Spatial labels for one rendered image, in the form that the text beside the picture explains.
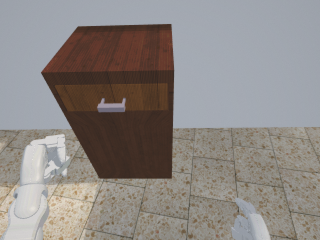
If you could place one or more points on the drawer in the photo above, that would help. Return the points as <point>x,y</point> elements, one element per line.
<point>139,97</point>

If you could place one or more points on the robot right hand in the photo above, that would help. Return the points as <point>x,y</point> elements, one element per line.
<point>253,228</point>

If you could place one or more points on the robot left hand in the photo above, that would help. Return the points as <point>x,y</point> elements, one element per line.
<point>35,159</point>

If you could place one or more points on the handle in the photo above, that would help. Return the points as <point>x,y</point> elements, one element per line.
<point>111,107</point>

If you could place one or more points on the cabinet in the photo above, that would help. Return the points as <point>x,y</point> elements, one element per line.
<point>135,144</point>

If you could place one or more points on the robot left forearm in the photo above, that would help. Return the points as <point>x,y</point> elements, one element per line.
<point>27,213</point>

